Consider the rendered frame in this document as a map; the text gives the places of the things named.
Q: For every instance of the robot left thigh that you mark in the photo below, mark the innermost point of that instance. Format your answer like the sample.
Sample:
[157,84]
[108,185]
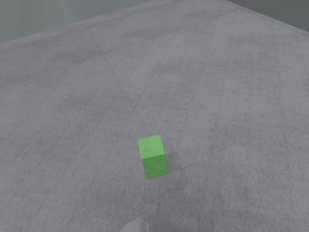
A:
[137,226]

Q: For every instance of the carton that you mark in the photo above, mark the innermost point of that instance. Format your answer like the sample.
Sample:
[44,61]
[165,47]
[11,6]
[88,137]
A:
[152,156]

